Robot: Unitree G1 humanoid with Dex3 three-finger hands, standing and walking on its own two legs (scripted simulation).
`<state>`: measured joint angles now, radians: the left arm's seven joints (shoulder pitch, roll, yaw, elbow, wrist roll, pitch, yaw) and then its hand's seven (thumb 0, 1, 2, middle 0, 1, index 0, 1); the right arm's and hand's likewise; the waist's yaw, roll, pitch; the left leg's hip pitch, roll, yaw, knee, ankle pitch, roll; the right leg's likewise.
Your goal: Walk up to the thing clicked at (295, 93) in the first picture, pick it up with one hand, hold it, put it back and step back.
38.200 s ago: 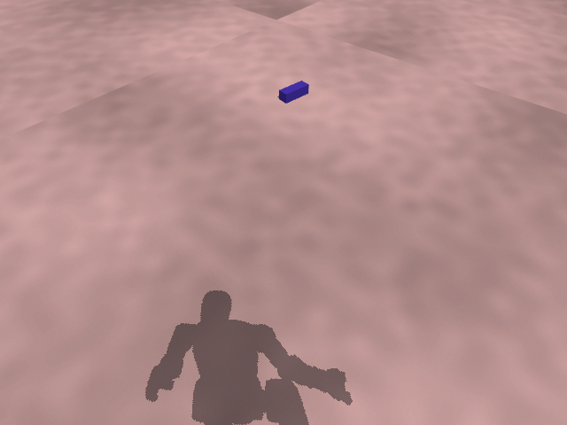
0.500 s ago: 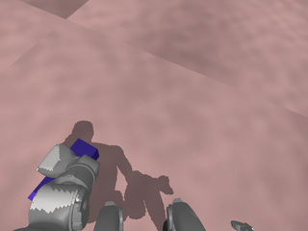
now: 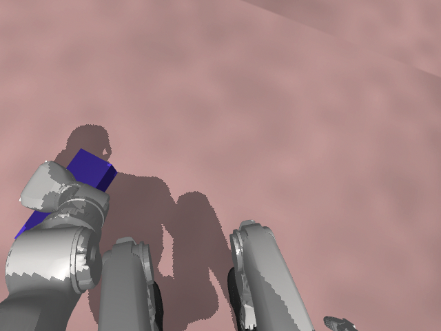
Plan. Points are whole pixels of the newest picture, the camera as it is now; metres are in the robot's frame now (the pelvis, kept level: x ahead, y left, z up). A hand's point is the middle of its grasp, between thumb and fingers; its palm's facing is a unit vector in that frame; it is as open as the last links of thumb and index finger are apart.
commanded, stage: crouch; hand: left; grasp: from above
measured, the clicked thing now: (71, 201) +0.40 +0.25 -0.20
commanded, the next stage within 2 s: lower in 0.88 s
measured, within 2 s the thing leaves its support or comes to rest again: rests again in 1.94 s
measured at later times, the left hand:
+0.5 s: hand (86, 200) +0.42 +0.24 -0.25, palm faces -0.17 -0.39 -0.90, open 9.9 cm
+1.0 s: hand (89, 197) +0.43 +0.25 -0.29, palm faces -0.19 -0.40 -0.90, open 9.8 cm
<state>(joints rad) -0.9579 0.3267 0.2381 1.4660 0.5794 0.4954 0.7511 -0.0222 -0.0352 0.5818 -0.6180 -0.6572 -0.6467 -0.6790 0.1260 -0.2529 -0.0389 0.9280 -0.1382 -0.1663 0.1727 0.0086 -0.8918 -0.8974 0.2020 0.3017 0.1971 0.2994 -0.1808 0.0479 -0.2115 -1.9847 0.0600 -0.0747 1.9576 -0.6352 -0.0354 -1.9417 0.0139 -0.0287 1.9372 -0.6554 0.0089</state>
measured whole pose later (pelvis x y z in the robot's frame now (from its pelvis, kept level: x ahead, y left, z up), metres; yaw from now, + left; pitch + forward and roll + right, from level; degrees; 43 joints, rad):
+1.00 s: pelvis -0.01 +0.00 -0.13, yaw -3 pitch +32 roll -5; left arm -1.13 0.56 0.42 1.69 0.71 0.39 0.73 0.01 0.02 0.40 -0.76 -0.40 -0.80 -0.40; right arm 0.13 -0.31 -0.02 0.98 -0.22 -0.25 0.33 0.01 -0.91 -0.90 0.20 0.30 0.19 0.30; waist -0.25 0.05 0.00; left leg -2.30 0.05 -0.14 2.38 -0.65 -0.04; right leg -2.24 0.03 -0.06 2.33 -0.66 0.03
